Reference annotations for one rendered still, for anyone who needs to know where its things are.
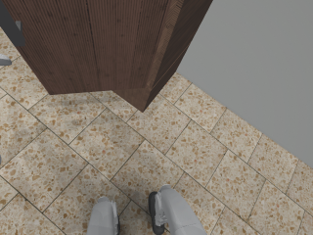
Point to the handle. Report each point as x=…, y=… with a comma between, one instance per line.
x=12, y=29

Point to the left robot hand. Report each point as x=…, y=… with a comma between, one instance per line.
x=4, y=60

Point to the right robot shin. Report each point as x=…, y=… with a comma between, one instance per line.
x=158, y=219

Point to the robot left thigh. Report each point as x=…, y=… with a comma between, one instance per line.
x=103, y=219

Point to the cupboard door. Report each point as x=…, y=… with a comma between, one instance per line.
x=80, y=46

